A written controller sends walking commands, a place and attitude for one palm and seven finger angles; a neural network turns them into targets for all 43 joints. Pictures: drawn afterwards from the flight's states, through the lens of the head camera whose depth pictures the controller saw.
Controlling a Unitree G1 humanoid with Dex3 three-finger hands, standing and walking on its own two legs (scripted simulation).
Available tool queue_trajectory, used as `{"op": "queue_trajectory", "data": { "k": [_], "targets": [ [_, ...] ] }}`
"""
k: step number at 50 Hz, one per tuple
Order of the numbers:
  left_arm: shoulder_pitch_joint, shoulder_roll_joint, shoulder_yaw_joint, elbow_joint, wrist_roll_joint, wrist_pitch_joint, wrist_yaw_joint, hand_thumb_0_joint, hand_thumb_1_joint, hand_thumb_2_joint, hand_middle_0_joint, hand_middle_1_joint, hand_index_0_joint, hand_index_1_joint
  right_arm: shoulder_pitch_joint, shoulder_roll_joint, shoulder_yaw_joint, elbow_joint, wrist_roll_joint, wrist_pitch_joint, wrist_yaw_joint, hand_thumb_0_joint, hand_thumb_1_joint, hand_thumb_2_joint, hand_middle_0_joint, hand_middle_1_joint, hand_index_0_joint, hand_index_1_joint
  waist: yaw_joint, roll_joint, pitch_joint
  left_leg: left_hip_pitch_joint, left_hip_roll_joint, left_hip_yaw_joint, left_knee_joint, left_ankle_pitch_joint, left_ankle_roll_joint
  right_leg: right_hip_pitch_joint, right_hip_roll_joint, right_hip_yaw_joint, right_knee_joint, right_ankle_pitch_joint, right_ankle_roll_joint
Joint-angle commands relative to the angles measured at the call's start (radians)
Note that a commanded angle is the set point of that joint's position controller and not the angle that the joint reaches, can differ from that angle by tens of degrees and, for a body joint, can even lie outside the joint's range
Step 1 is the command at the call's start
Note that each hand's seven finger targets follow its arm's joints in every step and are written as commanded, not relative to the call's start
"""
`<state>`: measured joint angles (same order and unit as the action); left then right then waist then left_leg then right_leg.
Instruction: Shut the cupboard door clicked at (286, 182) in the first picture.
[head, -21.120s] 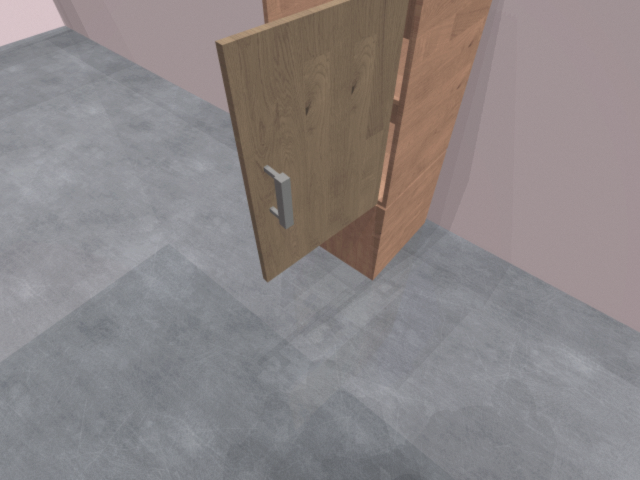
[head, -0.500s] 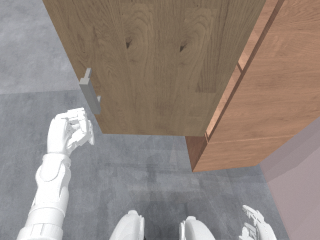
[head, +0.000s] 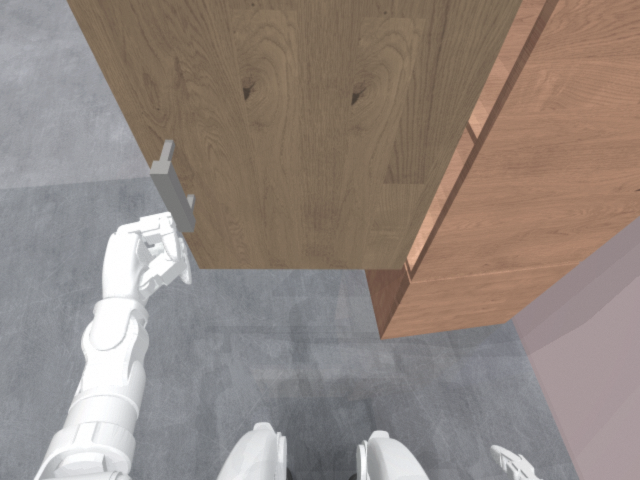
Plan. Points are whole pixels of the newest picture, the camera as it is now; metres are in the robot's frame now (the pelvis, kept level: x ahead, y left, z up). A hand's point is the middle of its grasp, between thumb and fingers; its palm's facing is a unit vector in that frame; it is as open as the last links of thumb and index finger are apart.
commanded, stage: bring the fist close to the handle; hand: left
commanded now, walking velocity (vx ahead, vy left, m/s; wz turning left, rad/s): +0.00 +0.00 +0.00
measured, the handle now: (178, 188) +0.48 +0.21 +0.04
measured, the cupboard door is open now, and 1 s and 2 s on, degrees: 83 72 63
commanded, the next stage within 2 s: push the door shut along its arc in 0.04 s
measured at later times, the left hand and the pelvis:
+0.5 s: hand (184, 226) +0.42 +0.19 +0.04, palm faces -0.05 -1.00 -0.03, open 3.1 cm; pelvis -0.01 +0.00 -0.01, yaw +1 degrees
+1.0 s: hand (213, 189) +0.48 +0.16 +0.04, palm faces -0.17 -0.99 -0.02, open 3.2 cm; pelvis -0.01 +0.00 -0.02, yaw +0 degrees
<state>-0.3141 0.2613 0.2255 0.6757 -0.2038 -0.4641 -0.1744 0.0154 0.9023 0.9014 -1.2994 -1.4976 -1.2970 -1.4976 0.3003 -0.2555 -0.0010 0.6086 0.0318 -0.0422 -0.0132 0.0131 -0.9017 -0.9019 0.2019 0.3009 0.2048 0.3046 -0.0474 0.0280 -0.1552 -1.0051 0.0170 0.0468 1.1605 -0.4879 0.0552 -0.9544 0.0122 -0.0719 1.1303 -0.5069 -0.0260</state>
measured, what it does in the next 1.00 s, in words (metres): stands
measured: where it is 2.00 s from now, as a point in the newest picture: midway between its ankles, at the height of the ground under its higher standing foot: outside the picture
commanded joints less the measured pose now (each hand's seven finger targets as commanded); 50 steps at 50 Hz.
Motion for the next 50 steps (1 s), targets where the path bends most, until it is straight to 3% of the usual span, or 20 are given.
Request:
{"op": "queue_trajectory", "data": {
  "k": [1,4,6,9,11,13,14,16,18,20,21,24,26,31,33,36,38,41,45,50],
  "targets": [
    [-0.394,0.151,0.008,-0.269,-0.005,-0.133,-0.007,0.0,0.9,0.9,-1.3,-1.5,-1.3,-1.5,0.007,-0.155,-0.06,-0.089,-0.008,-0.051,-0.016,0.0,-0.9,-0.9,0.2,0.3,0.2,0.3,-0.018,0.071,-0.397,0.344,0.003,-0.115,-0.149,0.245,-0.041,0.092,0.008,0.048,-0.124,0.213,-0.008],
    [-0.338,0.174,0.024,-0.195,0.002,-0.113,-0.011,0.0,0.9,0.9,-1.3,-1.5,-1.3,-1.5,0.014,-0.166,-0.06,-0.08,-0.008,-0.048,-0.015,0.0,-0.9,-0.9,0.2,0.3,0.2,0.3,-0.011,0.057,-0.378,0.336,0.006,-0.123,-0.154,0.233,-0.043,0.077,0.013,0.042,-0.126,0.199,-0.01],
    [-0.349,0.142,0.003,-0.168,0.002,-0.09,-0.014,0.0,0.9,0.9,-1.3,-1.5,-1.3,-1.5,0.005,-0.159,-0.057,-0.085,-0.004,-0.043,-0.012,0.0,-0.9,-0.9,0.2,0.3,0.2,0.3,-0.016,0.04,-0.358,0.31,0.002,-0.117,-0.162,0.203,-0.04,0.084,0.008,0.043,-0.135,0.186,-0.005],
    [-0.312,0.19,0.041,-0.135,0.0,-0.055,-0.018,0.0,0.9,0.9,-1.3,-1.5,-1.3,-1.5,0.01,-0.166,-0.055,-0.101,0.0,-0.032,-0.013,0.0,-0.9,-0.9,0.2,0.3,0.2,0.3,-0.003,0.012,-0.347,0.28,-0.001,-0.11,-0.168,0.21,-0.037,0.128,0.011,0.047,-0.142,0.208,-0.008],
    [-0.423,0.198,0.039,-0.106,0.003,-0.05,-0.023,0.0,0.9,0.9,-1.3,-1.5,-1.3,-1.5,0.009,-0.159,-0.048,-0.093,0.002,-0.025,-0.018,0.0,-0.9,-0.9,0.2,0.3,0.2,0.3,-0.03,-0.027,-0.315,0.229,-0.004,-0.101,-0.153,0.189,-0.028,0.134,0.007,0.059,-0.147,0.209,0.0],
    [-0.501,0.24,0.067,-0.092,0.005,-0.068,-0.03,0.0,0.9,0.9,-1.3,-1.5,-1.3,-1.5,0.01,-0.159,-0.046,-0.087,0.001,-0.026,-0.023,0.0,-0.9,-0.9,0.2,0.3,0.2,0.3,-0.036,-0.028,-0.317,0.205,-0.005,-0.101,-0.14,0.163,-0.025,0.133,0.006,0.069,-0.144,0.183,0.001],
    [-0.53,0.276,0.092,-0.101,0.006,-0.081,-0.036,0.0,0.9,0.9,-1.3,-1.5,-1.3,-1.5,0.014,-0.164,-0.046,-0.087,-0.001,-0.027,-0.027,0.0,-0.9,-0.9,0.2,0.3,0.2,0.3,-0.028,-0.001,-0.344,0.213,-0.005,-0.1,-0.126,0.178,-0.025,0.134,0.006,0.075,-0.134,0.196,-0.003],
    [-0.6,0.264,0.071,-0.065,0.006,-0.101,-0.059,0.0,0.9,0.9,-1.3,-1.5,-1.3,-1.5,0.013,-0.159,-0.041,-0.078,0.0,-0.03,-0.028,0.0,-0.9,-0.9,0.2,0.3,0.2,0.3,-0.044,0.007,-0.361,0.218,-0.006,-0.102,-0.115,0.178,-0.025,0.121,0.005,0.079,-0.13,0.193,-0.002],
    [-0.647,0.251,0.043,-0.02,0.013,-0.11,-0.088,0.0,0.9,0.9,-1.3,-1.5,-1.3,-1.5,0.021,-0.161,-0.041,-0.064,0.0,-0.034,-0.027,0.0,-0.9,-0.9,0.2,0.3,0.2,0.3,-0.057,0.064,-0.375,0.251,-0.003,-0.112,-0.107,0.189,-0.029,0.07,0.007,0.072,-0.119,0.184,-0.006],
    [-0.664,0.282,0.057,0.024,0.015,-0.102,-0.119,0.0,0.9,0.9,-1.3,-1.5,-1.3,-1.5,0.038,-0.172,-0.044,-0.052,-0.001,-0.032,-0.025,0.0,-0.9,-0.9,0.2,0.3,0.2,0.3,-0.053,0.083,-0.408,0.281,0.001,-0.122,-0.098,0.217,-0.031,0.052,0.008,0.069,-0.109,0.198,-0.01],
    [-0.675,0.249,0.027,0.039,0.009,-0.092,-0.134,0.0,0.9,0.9,-1.3,-1.5,-1.3,-1.5,0.042,-0.17,-0.044,-0.053,0.001,-0.032,-0.023,0.0,-0.9,-0.9,0.2,0.3,0.2,0.3,-0.064,0.084,-0.418,0.292,0.0,-0.124,-0.096,0.235,-0.03,0.048,0.008,0.067,-0.11,0.212,-0.01],
    [-0.719,0.266,0.035,0.057,-0.004,-0.069,-0.165,0.0,0.9,0.9,-1.3,-1.5,-1.3,-1.5,0.066,-0.18,-0.049,-0.043,0.004,-0.028,-0.023,0.0,-0.9,-0.9,0.2,0.3,0.2,0.3,-0.068,0.1,-0.452,0.324,0.004,-0.136,-0.088,0.278,-0.03,0.029,0.009,0.058,-0.101,0.234,-0.013],
    [-0.758,0.261,0.025,0.068,-0.006,-0.058,-0.175,0.0,0.9,0.9,-1.3,-1.5,-1.3,-1.5,0.073,-0.183,-0.051,-0.037,0.007,-0.023,-0.023,0.0,-0.9,-0.9,0.2,0.3,0.2,0.3,-0.083,0.064,-0.449,0.32,0.007,-0.143,-0.09,0.275,-0.028,0.021,0.008,0.054,-0.106,0.232,-0.008],
    [-0.869,0.235,-0.011,0.102,0.006,-0.056,-0.175,0.0,0.9,0.9,-1.3,-1.5,-1.3,-1.5,0.098,-0.187,-0.053,-0.017,0.005,-0.024,-0.02,0.0,-0.9,-0.9,0.2,0.3,0.2,0.3,-0.114,0.069,-0.434,0.339,0.009,-0.163,-0.089,0.252,-0.026,-0.048,0.011,0.044,-0.105,0.189,-0.01],
    [-0.87,0.272,0.018,0.123,0.012,-0.06,-0.173,0.0,0.9,0.9,-1.3,-1.5,-1.3,-1.5,0.109,-0.195,-0.055,-0.012,0.003,-0.023,-0.019,0.0,-0.9,-0.9,0.2,0.3,0.2,0.3,-0.11,0.057,-0.442,0.328,0.009,-0.166,-0.088,0.246,-0.025,-0.047,0.011,0.045,-0.104,0.18,-0.012],
    [-0.913,0.251,-0.015,0.129,0.023,-0.068,-0.188,0.0,0.9,0.9,-1.3,-1.5,-1.3,-1.5,0.12,-0.192,-0.054,-0.006,0.002,-0.022,-0.012,0.0,-0.9,-0.9,0.2,0.3,0.2,0.3,-0.121,0.094,-0.469,0.365,0.009,-0.173,-0.083,0.27,-0.027,-0.074,0.012,0.042,-0.098,0.185,-0.015],
    [-0.937,0.289,0.007,0.153,0.029,-0.068,-0.191,0.0,0.9,0.9,-1.3,-1.5,-1.3,-1.5,0.126,-0.199,-0.053,0.0,0.0,-0.02,-0.012,0.0,-0.9,-0.9,0.2,0.3,0.2,0.3,-0.123,0.097,-0.449,0.347,0.011,-0.176,-0.085,0.243,-0.027,-0.083,0.013,0.041,-0.1,0.164,-0.017],
    [-0.984,0.281,-0.003,0.165,0.031,-0.061,-0.199,0.0,0.9,0.9,-1.3,-1.5,-1.3,-1.5,0.14,-0.2,-0.053,0.004,-0.001,-0.017,-0.009,0.0,-0.9,-0.9,0.2,0.3,0.2,0.3,-0.14,0.1,-0.46,0.371,0.014,-0.184,-0.083,0.255,-0.026,-0.108,0.015,0.037,-0.099,0.17,-0.016],
    [-0.989,0.387,0.088,0.262,0.042,-0.031,-0.191,0.0,0.9,0.9,-1.3,-1.5,-1.3,-1.5,0.155,-0.211,-0.041,-0.002,-0.001,-0.01,-0.008,0.0,-0.9,-0.9,0.2,0.3,0.2,0.3,-0.131,0.091,-0.427,0.291,0.012,-0.175,-0.076,0.217,-0.022,-0.1,0.019,0.042,-0.092,0.143,-0.018],
    [-1.077,0.384,0.05,0.275,0.082,-0.034,-0.198,0.0,0.9,0.9,-1.3,-1.5,-1.3,-1.5,0.175,-0.21,-0.037,-0.007,-0.01,-0.007,0.003,0.0,-0.9,-0.9,0.2,0.3,0.2,0.3,-0.164,0.124,-0.44,0.296,0.02,-0.183,-0.052,0.225,-0.019,-0.151,0.023,0.042,-0.073,0.141,-0.017]
  ]
}}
